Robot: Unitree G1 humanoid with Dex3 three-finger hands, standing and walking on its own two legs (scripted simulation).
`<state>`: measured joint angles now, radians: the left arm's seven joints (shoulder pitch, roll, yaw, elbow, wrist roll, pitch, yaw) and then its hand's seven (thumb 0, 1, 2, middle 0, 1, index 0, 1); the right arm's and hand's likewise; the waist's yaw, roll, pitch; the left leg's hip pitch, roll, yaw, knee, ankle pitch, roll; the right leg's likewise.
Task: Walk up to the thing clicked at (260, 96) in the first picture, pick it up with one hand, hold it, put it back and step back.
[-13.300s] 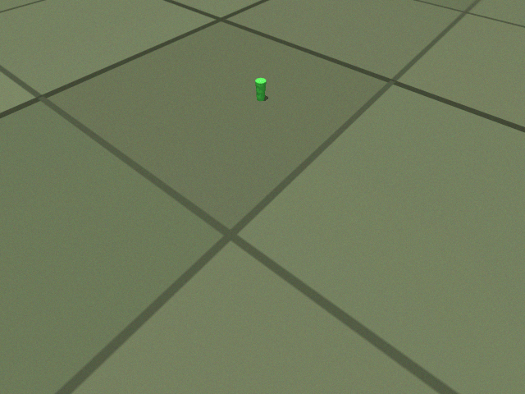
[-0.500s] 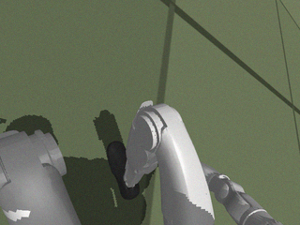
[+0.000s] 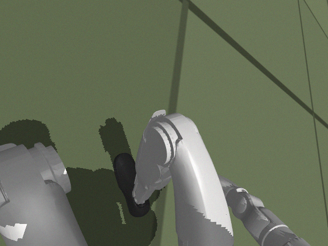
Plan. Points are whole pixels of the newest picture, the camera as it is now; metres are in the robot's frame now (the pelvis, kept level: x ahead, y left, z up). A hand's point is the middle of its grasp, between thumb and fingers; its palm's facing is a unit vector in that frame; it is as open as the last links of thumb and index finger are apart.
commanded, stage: close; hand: left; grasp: from the side
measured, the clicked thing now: out of the picture +0.46 +0.29 -0.22
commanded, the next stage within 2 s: settle in 0.16 s
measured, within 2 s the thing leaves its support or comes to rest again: leaves its support in 0.50 s
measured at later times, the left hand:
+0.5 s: hand out of the picture +0.44 +0.29 -0.18, palm faces +0.37 -0.93 -0.02, open 10.0 cm
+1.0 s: hand out of the picture +0.43 +0.31 -0.08, palm faces +0.35 -0.94 -0.03, open 10.1 cm
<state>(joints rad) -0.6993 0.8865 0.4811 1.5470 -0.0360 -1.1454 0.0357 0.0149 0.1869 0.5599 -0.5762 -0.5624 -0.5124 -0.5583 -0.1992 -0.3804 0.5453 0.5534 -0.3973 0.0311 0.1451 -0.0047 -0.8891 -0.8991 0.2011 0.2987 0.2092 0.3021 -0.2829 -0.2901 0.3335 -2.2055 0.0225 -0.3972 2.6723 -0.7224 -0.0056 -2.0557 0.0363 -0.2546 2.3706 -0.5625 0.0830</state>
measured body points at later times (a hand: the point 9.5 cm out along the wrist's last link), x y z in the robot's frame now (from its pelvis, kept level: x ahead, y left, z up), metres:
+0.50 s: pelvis +0.00 +0.00 +0.01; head +0.24 +0.20 +0.32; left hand +0.42 +0.33 -0.18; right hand +0.17 -0.25 -0.03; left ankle +0.08 +0.12 -0.25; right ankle +0.16 -0.13 -0.25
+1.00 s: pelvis +0.00 -0.01 +0.02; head +0.20 +0.17 +0.38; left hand +0.40 +0.36 -0.08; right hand +0.18 -0.25 -0.03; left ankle +0.08 +0.12 -0.25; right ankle +0.16 -0.13 -0.25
